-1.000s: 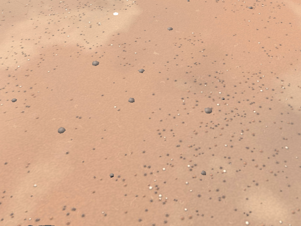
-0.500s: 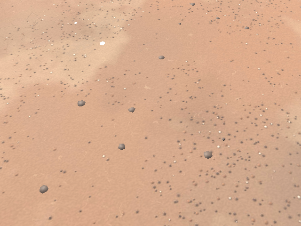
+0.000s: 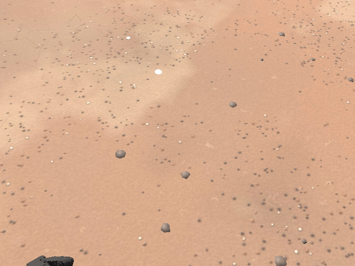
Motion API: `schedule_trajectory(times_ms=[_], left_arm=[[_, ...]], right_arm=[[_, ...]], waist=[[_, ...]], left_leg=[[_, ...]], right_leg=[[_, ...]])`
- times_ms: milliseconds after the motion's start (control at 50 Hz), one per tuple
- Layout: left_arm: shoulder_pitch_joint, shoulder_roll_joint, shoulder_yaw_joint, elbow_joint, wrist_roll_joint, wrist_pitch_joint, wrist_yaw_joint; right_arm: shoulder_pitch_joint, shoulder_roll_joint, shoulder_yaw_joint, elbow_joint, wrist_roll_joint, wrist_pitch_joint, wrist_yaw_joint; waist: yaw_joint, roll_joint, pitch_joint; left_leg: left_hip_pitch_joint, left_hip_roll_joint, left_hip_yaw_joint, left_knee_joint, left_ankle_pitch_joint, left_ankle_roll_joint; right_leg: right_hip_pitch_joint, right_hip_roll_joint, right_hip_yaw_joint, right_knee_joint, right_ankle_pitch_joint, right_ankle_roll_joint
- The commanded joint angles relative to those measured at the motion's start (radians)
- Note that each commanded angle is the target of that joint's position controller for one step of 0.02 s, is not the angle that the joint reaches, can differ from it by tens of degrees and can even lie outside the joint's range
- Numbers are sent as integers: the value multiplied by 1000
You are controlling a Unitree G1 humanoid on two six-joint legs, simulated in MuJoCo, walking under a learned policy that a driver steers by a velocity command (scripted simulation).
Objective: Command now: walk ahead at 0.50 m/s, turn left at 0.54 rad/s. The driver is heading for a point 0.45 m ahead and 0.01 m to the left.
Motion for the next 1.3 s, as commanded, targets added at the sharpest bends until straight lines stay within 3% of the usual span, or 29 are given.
schedule_trajectory(times_ms=[20,120,140,160,180,200,220,260,280,320,380,440,520,560,600,620,640,660,680,720,780,860,900,920,940,960,1000,1080,1300], left_arm=[[-112,59,13,-84,-13,-22,-8],[-76,115,41,-76,-23,-42,-18],[6,133,54,-55,-20,-46,-12],[129,170,68,-42,-3,-50,-4],[254,250,89,-28,13,-43,3],[297,234,91,5,-13,-28,-6],[244,145,69,-13,-22,-24,-4],[159,94,50,-13,-10,-11,0],[137,74,42,-5,-6,-12,2],[129,68,41,13,-6,-19,-1],[148,103,53,51,-11,-30,-9],[112,125,55,71,-16,-19,-8],[185,156,56,125,-34,2,-1],[180,173,61,140,-45,11,2],[181,154,53,151,-46,15,6],[204,111,34,135,-16,10,7],[359,14,-8,143,10,10,-10],[371,80,4,182,-15,23,-16],[270,129,19,159,-39,36,-14],[192,106,19,150,-26,67,10],[244,66,13,176,-14,103,32],[219,48,10,193,-4,113,34],[199,45,8,192,16,112,28],[176,64,8,175,25,110,28],[134,137,24,164,13,109,35],[108,122,25,175,5,104,34],[78,63,8,183,12,84,31],[106,62,3,214,-4,57,27],[113,54,-2,285,-12,71,27]], right_arm=[[25,-183,-53,-42,9,-3,-16],[26,-169,-56,-35,8,16,-22],[10,-150,-50,-41,6,17,-20],[2,-102,-32,-57,-2,14,-14],[101,-36,-11,-77,0,6,-14],[154,-66,-7,-91,17,-1,-14],[88,-158,-30,-74,23,2,-14],[-46,-163,-39,-102,3,10,-11],[-62,-148,-43,-108,0,13,-6],[-47,-96,-34,-111,9,21,2],[-88,-52,-19,-128,0,20,3],[-149,-32,-5,-137,-15,5,15],[-246,-34,-4,-158,-12,-13,38],[-231,-65,-17,-159,-18,-14,41],[-97,-121,-44,-114,-33,-11,28],[-11,-194,-60,-104,-46,-6,13],[-21,-209,-45,-116,-66,7,4],[-4,-134,-30,-108,-41,16,12],[-61,-106,-21,-107,-28,19,19],[-180,-72,-8,-99,-23,16,22],[-265,-92,-20,-85,-47,21,18],[-286,-72,-14,-51,-38,27,6],[-271,-41,-3,-23,-33,31,4],[-239,-23,4,0,-38,32,5],[-196,-34,-1,6,-40,34,5],[-208,-39,-3,12,-40,37,-1],[-211,-41,-7,27,-36,40,-13],[-184,-42,-11,74,-35,40,-18],[-178,-52,-17,193,-19,53,-30]], waist=[[-17,108,-33],[29,154,-44],[75,151,-82],[135,107,-199],[132,-94,-352],[116,-304,-385],[138,-157,-239],[126,-42,-62],[106,-54,-27],[84,-83,-13],[77,-52,-3],[75,-35,2],[110,-54,-41],[80,-67,-61],[3,-34,-136],[-18,65,-239],[51,283,-392],[15,211,-499],[9,157,-366],[51,100,-202],[111,157,-156],[107,156,-161],[114,135,-119],[103,102,-71],[52,-3,-13],[53,-72,10],[44,-96,9],[59,-34,-35],[67,31,-64]], left_leg=[[-101,200,-166,-85,181,121],[34,248,-304,56,188,86],[19,215,-289,128,233,63],[-57,165,-235,326,202,32],[-338,29,-96,651,-99,-39],[-567,40,-42,859,-395,-64],[-631,105,-60,935,-317,-73],[-608,163,-5,904,-178,-84],[-580,191,-2,863,-140,-85],[-524,211,22,819,-108,-87],[-539,212,26,689,-45,-100],[-451,192,81,456,107,-105],[-325,146,124,258,251,-85],[-268,129,123,191,215,-52],[-37,100,142,91,344,-4],[180,244,12,151,770,46],[476,522,-304,204,1084,253],[431,523,-357,162,887,281],[326,452,-265,116,754,234],[101,386,-173,44,545,167],[-147,323,-74,-40,372,147],[-217,296,-38,-61,53,116],[-283,249,-22,-64,-224,45],[-306,216,-10,-50,-315,-7],[-283,160,34,-21,-306,-49],[-176,127,81,26,-209,-75],[-71,130,89,81,-87,-71],[-49,140,84,94,70,-55],[16,149,91,110,260,-65]], right_leg=[[168,75,-51,-132,134,7],[251,79,-18,-235,-13,-55],[376,74,-35,-280,-2,-84],[606,-30,44,-253,-20,-142],[968,-252,367,-258,-118,-267],[1045,-375,697,-348,-364,-351],[922,-335,605,-386,-488,-311],[685,-243,334,-427,-300,-255],[616,-209,250,-452,-211,-244],[538,-174,144,-499,-120,-246],[526,-178,60,-543,4,-285],[503,-134,-86,-511,335,-267],[564,-132,-127,-449,417,-227],[606,-147,-116,-372,438,-203],[571,-92,-148,-178,465,-150],[443,-32,-188,24,210,-96],[165,72,-154,361,-596,-24],[171,47,-18,451,-693,-19],[119,19,-28,467,-653,-15],[120,-22,-41,368,-561,-1],[334,-5,-82,183,-453,17],[485,11,-100,-42,-210,-11],[563,19,-105,-161,-121,-43],[556,-24,-53,-235,-109,-68],[456,-59,-26,-266,-240,-102],[317,-42,-23,-311,-427,-117],[255,-31,-24,-351,-428,-88],[354,-14,-49,-298,-218,-69],[440,12,-79,-276,0,-82]])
